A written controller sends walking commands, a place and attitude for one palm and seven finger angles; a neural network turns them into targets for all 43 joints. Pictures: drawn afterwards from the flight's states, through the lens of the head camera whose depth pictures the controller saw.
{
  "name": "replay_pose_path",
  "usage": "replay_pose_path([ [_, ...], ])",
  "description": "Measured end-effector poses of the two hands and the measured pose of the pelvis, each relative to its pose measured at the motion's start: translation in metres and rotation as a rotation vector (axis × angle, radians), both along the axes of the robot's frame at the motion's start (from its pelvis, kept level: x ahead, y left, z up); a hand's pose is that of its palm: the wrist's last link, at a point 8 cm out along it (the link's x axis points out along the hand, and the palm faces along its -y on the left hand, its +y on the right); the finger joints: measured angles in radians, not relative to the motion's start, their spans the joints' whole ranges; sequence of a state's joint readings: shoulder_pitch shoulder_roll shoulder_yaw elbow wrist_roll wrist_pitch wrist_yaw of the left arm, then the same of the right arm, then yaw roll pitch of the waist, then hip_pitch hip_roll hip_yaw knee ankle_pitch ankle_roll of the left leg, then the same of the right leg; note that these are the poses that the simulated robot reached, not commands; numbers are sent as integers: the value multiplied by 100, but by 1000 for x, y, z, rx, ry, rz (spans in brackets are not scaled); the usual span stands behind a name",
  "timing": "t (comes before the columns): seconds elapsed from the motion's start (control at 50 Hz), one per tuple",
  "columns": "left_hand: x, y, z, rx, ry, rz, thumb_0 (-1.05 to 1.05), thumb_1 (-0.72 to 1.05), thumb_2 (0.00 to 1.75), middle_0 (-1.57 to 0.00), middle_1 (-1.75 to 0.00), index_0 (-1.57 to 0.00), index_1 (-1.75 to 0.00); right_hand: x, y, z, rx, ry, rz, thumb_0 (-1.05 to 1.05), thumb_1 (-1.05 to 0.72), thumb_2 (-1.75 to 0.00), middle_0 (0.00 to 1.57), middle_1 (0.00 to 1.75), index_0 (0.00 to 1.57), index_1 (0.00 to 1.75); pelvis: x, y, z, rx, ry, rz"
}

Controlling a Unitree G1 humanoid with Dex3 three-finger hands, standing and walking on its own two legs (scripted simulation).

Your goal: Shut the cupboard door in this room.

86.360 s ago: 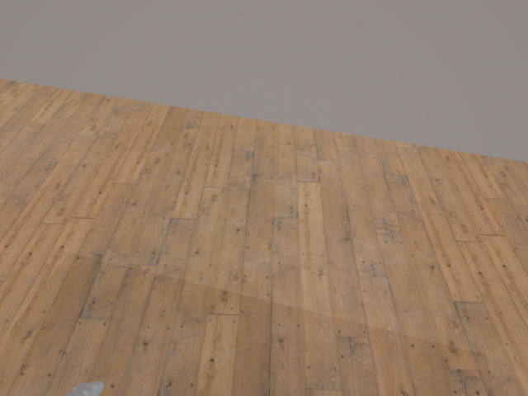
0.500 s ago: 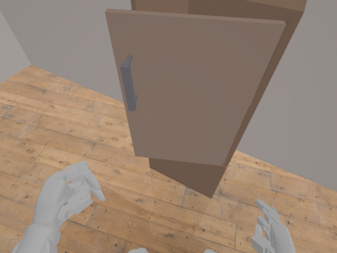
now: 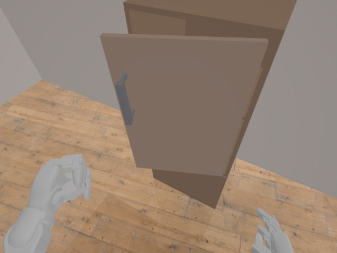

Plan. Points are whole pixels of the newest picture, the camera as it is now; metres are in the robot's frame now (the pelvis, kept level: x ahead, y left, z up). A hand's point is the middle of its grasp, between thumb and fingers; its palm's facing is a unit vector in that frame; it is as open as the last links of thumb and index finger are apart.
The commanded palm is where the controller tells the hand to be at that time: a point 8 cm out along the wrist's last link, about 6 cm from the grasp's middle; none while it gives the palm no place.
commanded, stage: raise the hand and make a fist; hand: left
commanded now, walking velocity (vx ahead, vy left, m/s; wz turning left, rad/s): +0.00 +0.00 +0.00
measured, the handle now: (126, 100) +0.49 +0.16 +0.10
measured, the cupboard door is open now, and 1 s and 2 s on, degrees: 21 21 21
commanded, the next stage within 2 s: bring the fist close to the handle in 0.30 s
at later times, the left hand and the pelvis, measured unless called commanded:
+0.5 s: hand (81, 191) +0.22 +0.19 +0.10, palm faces -0.04 -1.00 -0.06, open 3.1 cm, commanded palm +0.21 +0.24 +0.10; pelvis -0.02 +0.01 +0.00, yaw +0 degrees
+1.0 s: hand (106, 152) +0.31 +0.17 +0.10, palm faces -0.07 -1.00 -0.04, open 3.1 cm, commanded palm +0.30 +0.21 +0.10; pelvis -0.01 +0.01 +0.01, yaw -1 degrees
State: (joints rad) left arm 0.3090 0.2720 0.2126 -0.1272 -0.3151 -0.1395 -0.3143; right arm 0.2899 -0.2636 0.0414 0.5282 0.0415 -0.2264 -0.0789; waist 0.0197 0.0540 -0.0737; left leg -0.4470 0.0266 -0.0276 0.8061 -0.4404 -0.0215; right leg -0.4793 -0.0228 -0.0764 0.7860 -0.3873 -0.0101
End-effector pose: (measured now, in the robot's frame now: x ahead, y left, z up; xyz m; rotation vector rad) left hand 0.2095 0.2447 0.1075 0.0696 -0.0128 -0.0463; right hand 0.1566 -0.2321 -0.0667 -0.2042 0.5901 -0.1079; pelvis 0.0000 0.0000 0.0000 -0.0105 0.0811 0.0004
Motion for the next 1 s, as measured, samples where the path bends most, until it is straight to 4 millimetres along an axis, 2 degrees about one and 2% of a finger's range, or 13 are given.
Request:
replay_pose_path([
  [0.2,-9,-4,-6,-10,4,5,2,90,90,-130,-150,-130,-150,-8,-8,6,-22,-15,-15,1,-91,-90,20,30,20,30,-7,0,2,4,-15,-7],
  [0.46,-15,2,-6,-5,3,7,2,89,90,-130,-150,-130,-150,-10,10,5,2,-31,12,1,-90,-90,20,30,20,30,-15,5,2,-1,-31,-1],
  [0.52,-7,1,-6,-13,-7,4,2,89,90,-130,-150,-130,-150,-11,13,3,-1,-24,21,1,-90,-90,20,30,20,30,-17,7,2,-2,-34,5],
  [0.62,17,-10,-4,-23,-20,-25,2,89,90,-130,-150,-130,-150,-14,15,0,-1,-6,19,1,-90,-90,20,30,20,30,-18,9,2,1,-29,5],
  [0.7,37,-19,-5,-24,-7,-45,2,89,90,-130,-150,-130,-150,-18,14,-1,3,10,2,1,-90,-90,20,30,20,30,-17,9,3,5,-24,-3],
  [0.78,55,-19,-7,-28,10,-31,2,89,90,-130,-150,-130,-150,-22,10,-2,3,36,-17,1,-90,-90,20,30,20,30,-15,9,4,10,-18,-13],
  [0.9,70,-17,-4,-33,-3,-14,2,90,90,-130,-150,-130,-150,-28,1,-4,-4,73,-38,1,-90,-90,20,30,20,30,-10,7,6,11,-9,-19],
  [1.0,81,-23,-5,-35,-3,-26,2,90,90,-130,-150,-130,-150,-29,-4,-7,-13,99,-46,1,-91,-90,20,30,20,30,-9,7,6,11,-4,-15],
])
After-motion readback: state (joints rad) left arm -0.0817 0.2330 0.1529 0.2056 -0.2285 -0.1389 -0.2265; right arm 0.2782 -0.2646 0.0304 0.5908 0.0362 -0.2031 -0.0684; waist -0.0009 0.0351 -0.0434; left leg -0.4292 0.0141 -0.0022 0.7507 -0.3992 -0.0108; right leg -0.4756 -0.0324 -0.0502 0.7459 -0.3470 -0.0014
